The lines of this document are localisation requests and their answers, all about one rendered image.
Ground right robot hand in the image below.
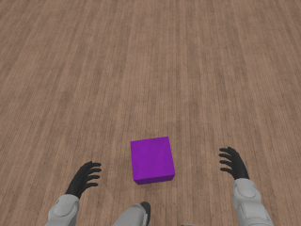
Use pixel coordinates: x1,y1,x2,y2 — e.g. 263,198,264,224
219,146,250,180

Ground left robot foot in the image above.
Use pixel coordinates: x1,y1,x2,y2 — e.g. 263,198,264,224
140,202,151,226

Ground left robot hand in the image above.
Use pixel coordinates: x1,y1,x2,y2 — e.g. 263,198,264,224
65,161,102,200

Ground right robot forearm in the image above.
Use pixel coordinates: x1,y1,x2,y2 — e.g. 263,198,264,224
232,178,274,226

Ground left robot forearm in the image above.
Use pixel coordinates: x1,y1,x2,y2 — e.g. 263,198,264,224
44,194,80,226

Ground carton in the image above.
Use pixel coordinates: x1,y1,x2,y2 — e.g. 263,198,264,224
130,137,176,185

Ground robot left thigh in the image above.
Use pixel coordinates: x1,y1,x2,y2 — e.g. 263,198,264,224
113,207,148,226

